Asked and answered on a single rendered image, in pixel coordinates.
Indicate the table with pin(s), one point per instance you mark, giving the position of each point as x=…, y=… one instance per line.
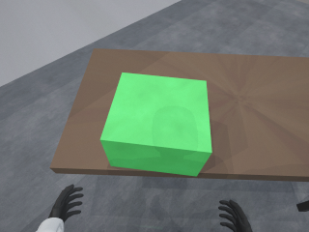
x=258, y=110

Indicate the robot right hand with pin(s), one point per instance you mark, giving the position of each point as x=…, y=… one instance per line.
x=238, y=217

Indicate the carton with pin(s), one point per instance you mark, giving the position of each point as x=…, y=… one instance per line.
x=158, y=123

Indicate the left robot forearm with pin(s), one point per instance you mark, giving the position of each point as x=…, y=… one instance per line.
x=52, y=224

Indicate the robot left hand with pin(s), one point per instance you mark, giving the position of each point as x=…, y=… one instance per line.
x=61, y=206

